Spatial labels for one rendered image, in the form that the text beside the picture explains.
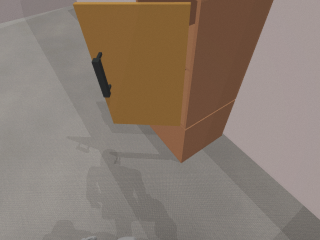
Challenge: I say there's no cupboard door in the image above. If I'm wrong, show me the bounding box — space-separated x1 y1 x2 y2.
73 2 191 126

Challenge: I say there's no handle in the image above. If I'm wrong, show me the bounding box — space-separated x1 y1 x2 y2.
91 52 112 98

